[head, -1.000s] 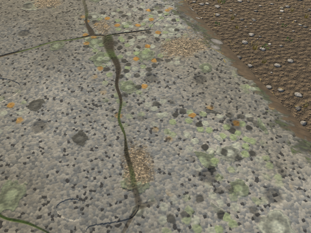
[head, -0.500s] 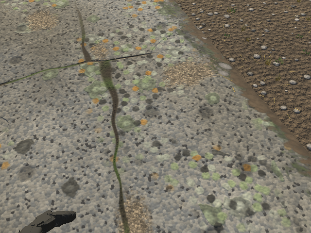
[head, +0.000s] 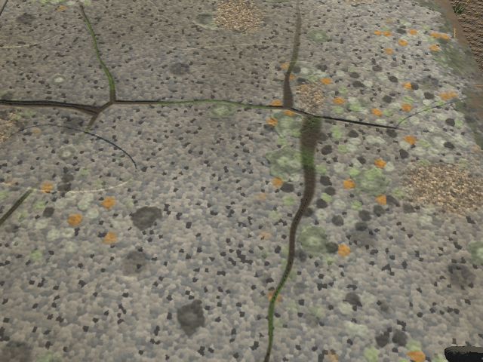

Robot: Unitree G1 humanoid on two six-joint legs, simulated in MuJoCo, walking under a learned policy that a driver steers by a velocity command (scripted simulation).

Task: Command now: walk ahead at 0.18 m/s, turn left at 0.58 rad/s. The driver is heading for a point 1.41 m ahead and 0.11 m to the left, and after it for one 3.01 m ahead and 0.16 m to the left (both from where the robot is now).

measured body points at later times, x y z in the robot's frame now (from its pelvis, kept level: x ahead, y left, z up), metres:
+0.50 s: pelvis +0.11 -0.03 +0.02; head +0.13 -0.04 +0.47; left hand +0.18 +0.27 -0.08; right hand +0.34 -0.26 -0.07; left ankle +0.11 +0.07 -0.70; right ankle +0.16 -0.15 -0.72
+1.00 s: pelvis +0.17 -0.02 +0.03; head +0.18 -0.01 +0.48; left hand +0.27 +0.28 -0.07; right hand +0.27 -0.28 -0.09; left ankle +0.05 +0.09 -0.71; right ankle +0.26 -0.12 -0.69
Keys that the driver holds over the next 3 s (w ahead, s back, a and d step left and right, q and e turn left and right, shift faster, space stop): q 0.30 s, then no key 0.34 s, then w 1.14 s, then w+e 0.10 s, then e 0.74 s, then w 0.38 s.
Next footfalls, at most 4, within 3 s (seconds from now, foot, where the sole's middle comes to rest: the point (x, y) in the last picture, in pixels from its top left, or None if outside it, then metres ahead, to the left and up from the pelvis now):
0.44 right None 0.20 -0.14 -0.75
0.74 left None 0.09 0.10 -0.75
1.08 right None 0.34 -0.10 -0.75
1.60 left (178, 288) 0.60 0.21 -0.75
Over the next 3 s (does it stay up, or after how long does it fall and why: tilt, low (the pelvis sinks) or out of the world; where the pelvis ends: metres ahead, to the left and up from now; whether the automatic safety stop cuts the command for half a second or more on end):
stays up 0.88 0.14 0.02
